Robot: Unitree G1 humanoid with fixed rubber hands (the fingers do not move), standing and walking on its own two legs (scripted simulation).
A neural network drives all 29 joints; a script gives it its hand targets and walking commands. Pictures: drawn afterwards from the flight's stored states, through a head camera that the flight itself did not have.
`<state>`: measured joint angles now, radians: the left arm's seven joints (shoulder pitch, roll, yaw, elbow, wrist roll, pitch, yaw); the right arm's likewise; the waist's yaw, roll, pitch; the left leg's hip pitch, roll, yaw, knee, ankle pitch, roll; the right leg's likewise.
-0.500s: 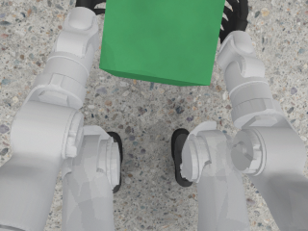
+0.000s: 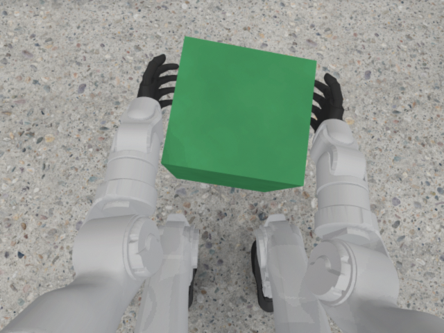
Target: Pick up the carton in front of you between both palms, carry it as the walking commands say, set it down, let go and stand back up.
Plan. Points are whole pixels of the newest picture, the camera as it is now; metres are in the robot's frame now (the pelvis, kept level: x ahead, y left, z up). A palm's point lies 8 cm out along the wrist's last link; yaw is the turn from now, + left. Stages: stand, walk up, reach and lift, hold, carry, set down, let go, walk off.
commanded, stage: reach and lift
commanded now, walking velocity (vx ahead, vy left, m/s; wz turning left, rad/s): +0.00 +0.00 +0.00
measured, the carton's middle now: (233, 131) +0.47 +0.00 -0.13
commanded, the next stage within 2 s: none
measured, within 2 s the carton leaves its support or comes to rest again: neither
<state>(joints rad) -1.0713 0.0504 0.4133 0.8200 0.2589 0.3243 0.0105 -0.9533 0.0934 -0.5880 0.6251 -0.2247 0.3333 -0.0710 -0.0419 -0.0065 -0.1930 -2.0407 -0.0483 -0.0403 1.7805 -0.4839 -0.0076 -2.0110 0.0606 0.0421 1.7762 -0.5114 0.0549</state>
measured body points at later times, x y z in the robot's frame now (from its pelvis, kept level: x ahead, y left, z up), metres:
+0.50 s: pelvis +0.04 +0.00 +0.13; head +0.20 +0.01 +0.55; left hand +0.46 +0.15 +0.09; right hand +0.45 -0.16 +0.09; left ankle +0.11 +0.12 -0.45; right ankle +0.11 -0.13 -0.45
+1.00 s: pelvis +0.09 -0.01 +0.26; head +0.12 +0.00 +0.70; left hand +0.42 +0.15 +0.24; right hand +0.42 -0.15 +0.25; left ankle +0.11 +0.12 -0.45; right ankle +0.11 -0.13 -0.45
